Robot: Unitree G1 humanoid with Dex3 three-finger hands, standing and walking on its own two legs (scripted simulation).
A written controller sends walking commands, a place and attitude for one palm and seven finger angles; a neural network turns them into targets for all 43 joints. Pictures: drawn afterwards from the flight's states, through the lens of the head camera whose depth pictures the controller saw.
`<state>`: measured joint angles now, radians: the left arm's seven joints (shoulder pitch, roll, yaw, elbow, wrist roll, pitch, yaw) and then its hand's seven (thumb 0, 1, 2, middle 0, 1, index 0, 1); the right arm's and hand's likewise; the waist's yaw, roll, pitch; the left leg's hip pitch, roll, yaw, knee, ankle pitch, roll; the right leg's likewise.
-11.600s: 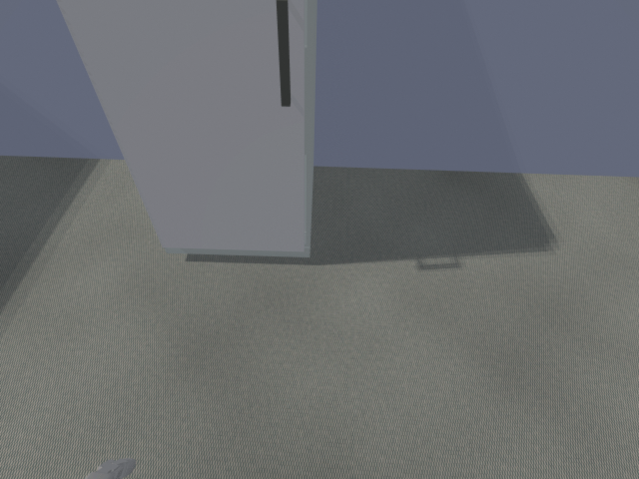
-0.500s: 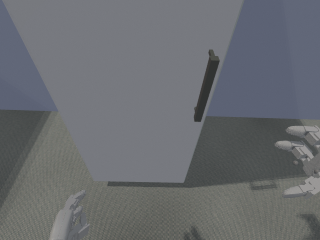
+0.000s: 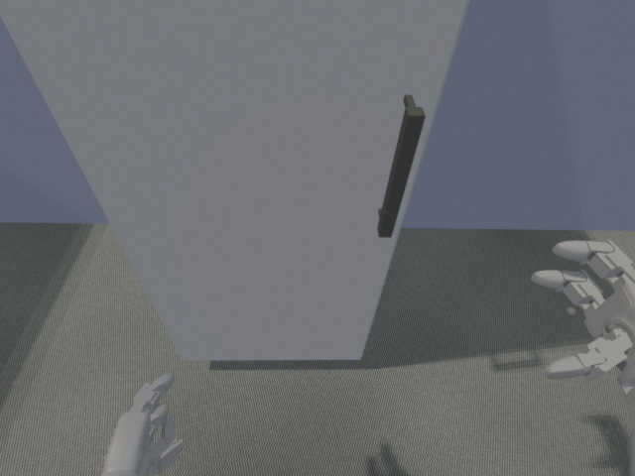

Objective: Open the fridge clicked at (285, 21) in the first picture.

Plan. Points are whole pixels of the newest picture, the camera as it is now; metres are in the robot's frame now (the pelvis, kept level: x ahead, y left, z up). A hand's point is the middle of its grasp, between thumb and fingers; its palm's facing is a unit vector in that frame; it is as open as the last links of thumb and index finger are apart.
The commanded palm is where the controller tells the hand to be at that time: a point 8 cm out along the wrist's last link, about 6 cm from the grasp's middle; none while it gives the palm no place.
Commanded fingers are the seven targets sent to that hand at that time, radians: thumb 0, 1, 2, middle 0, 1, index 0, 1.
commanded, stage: move the hooked fingers beside the handle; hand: right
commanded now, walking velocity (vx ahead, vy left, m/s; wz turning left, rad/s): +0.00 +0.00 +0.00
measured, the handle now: (395, 172) +0.54 -0.10 +0.10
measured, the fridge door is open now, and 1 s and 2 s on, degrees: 0 0 0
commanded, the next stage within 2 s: none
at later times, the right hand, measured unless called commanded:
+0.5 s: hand (512, 265) +0.35 -0.22 +0.11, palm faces -0.03 +1.00 +0.00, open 14.0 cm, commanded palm +0.33 -0.27 +0.12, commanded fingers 0.00 0.50 -0.30 0.30 1.20 0.30 1.20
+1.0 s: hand (469, 228) +0.41 -0.19 +0.11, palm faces -0.04 +1.00 +0.00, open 14.0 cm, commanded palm +0.39 -0.24 +0.11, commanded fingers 0.00 0.50 -0.30 0.30 1.20 0.30 1.20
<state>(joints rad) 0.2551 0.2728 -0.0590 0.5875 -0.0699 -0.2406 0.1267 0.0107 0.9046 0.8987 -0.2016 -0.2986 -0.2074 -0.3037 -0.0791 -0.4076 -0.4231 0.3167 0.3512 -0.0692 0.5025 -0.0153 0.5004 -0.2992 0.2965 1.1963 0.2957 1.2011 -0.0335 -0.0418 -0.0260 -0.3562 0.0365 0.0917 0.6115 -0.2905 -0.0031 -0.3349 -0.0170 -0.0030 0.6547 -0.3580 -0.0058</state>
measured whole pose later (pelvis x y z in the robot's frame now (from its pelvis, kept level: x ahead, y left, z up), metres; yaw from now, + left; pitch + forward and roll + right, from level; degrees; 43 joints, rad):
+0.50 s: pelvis +0.00 +0.00 +0.00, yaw +1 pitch +4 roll +1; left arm 0.29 0.27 -0.04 0.61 -0.07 -0.18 0.11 0.01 0.91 0.90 -0.20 -0.30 -0.21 -0.30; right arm -0.26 -0.36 -0.33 0.43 0.28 -0.08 0.39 -0.02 0.50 -0.30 0.30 1.20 0.29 1.20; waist 0.00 -0.03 -0.03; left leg -0.40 0.04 0.07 0.62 -0.29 -0.01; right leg -0.36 -0.01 -0.02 0.64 -0.35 -0.01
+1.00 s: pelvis +0.00 +0.00 +0.00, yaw +1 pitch +6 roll +0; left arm 0.31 0.27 -0.04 0.63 -0.06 -0.09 0.09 0.01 0.91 0.90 -0.20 -0.30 -0.21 -0.30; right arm -0.53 -0.36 -0.30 0.72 0.22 -0.16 0.31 -0.02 0.50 -0.30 0.30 1.20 0.29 1.20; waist 0.04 -0.02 -0.04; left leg -0.46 0.03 0.07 0.64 -0.29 0.00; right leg -0.42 -0.02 -0.02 0.67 -0.36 0.00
